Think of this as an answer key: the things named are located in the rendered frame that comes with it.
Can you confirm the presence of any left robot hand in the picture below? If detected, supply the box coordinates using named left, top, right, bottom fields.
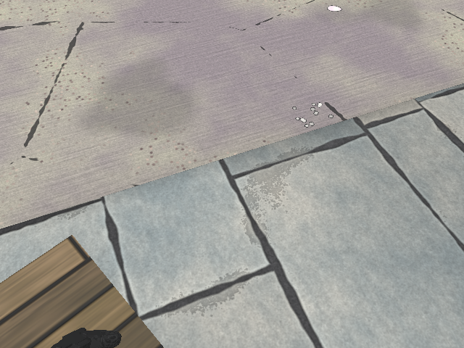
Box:
left=51, top=328, right=122, bottom=348

